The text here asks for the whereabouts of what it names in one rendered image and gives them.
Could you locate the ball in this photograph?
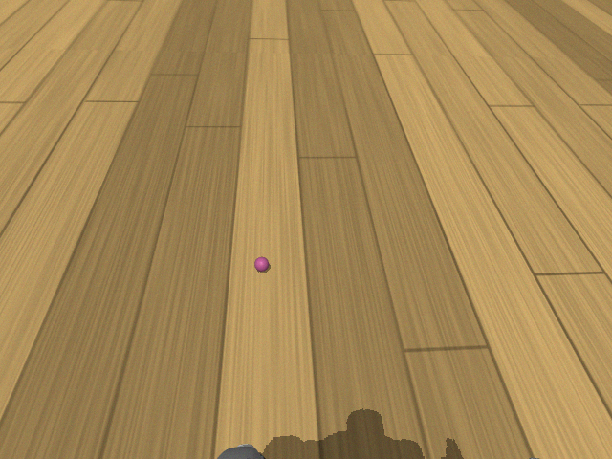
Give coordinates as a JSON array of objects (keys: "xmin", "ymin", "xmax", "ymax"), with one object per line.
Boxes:
[{"xmin": 254, "ymin": 257, "xmax": 269, "ymax": 272}]

